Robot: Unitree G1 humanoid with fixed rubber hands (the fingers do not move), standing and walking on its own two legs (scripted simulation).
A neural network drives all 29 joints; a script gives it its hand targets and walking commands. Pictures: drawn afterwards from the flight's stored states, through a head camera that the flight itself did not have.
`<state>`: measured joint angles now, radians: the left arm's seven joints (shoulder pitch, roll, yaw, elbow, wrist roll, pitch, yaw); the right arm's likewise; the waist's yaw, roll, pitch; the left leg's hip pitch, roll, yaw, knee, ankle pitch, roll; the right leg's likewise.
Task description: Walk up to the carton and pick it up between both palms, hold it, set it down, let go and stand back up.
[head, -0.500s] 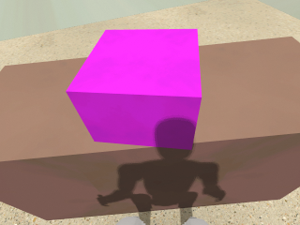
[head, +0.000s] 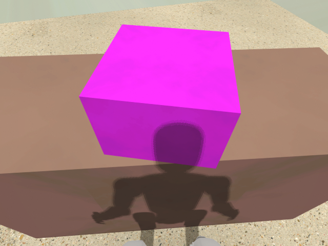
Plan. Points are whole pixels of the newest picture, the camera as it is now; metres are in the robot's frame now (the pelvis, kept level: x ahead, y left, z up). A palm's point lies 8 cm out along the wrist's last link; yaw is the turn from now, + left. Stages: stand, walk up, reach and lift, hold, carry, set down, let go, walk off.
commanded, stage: walk up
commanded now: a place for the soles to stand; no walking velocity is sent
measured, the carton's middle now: (166, 92) +0.47 +0.02 +0.11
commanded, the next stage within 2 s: none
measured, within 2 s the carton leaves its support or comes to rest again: neither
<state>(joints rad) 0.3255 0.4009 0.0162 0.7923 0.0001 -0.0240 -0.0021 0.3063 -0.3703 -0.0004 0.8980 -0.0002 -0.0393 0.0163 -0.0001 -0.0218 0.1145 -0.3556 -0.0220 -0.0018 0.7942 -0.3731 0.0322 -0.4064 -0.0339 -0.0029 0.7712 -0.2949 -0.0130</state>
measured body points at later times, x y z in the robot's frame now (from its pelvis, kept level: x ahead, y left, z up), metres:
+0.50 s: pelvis +0.04 +0.01 +0.00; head +0.07 +0.02 +0.45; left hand +0.10 +0.32 -0.12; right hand +0.09 -0.30 -0.11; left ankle +0.04 +0.13 -0.71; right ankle +0.07 -0.11 -0.71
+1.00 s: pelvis +0.04 +0.02 +0.00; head +0.06 +0.05 +0.45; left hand +0.11 +0.34 -0.12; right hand +0.10 -0.29 -0.10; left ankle +0.05 +0.14 -0.71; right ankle +0.08 -0.10 -0.69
